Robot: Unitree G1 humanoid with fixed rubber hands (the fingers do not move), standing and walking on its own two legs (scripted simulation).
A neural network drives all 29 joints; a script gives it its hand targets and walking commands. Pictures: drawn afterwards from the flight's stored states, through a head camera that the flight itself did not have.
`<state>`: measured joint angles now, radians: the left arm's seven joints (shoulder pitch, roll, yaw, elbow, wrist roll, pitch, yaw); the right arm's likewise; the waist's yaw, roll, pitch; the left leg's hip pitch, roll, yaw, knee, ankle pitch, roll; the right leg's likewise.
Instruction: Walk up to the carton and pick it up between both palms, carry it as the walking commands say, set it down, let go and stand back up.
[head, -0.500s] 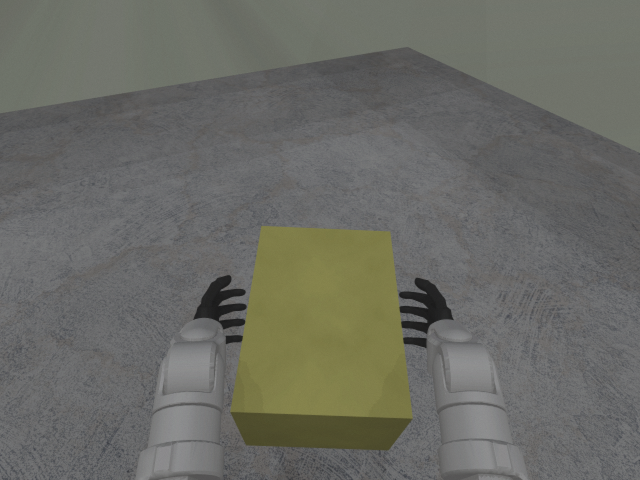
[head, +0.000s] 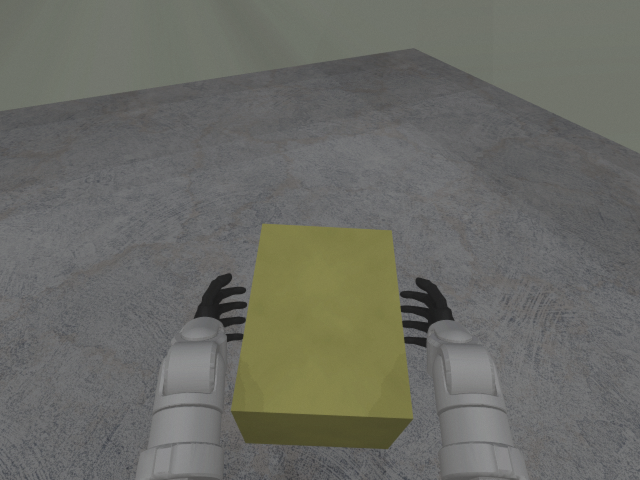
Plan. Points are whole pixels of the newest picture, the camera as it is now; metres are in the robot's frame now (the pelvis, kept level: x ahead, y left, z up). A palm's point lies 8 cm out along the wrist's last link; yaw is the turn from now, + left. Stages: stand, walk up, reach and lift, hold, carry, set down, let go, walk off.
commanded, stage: carry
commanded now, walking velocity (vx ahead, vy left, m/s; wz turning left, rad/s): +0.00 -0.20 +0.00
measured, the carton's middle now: (322, 331) +0.35 +0.00 -0.04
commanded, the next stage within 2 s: none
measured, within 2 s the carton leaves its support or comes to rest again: neither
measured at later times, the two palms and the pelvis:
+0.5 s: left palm (248, 334) +0.27 +0.09 +0.07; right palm (474, 326) +0.28 -0.19 +0.07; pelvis -0.01 -0.06 -0.02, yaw +4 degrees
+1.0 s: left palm (202, 334) +0.27 +0.15 +0.08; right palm (432, 312) +0.30 -0.14 +0.08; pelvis +0.00 -0.03 -0.01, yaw +6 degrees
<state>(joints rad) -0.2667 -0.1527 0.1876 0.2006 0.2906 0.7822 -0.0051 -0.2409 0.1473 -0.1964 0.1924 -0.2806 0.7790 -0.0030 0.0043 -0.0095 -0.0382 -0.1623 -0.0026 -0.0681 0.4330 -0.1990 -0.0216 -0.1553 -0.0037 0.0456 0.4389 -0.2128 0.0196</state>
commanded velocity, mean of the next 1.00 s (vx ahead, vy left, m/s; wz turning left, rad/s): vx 0.00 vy -0.06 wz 0.00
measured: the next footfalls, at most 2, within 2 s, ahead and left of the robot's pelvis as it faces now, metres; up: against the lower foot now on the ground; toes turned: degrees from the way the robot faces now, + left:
none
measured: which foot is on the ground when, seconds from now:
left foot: down 0.00-1.00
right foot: down 0.00-1.00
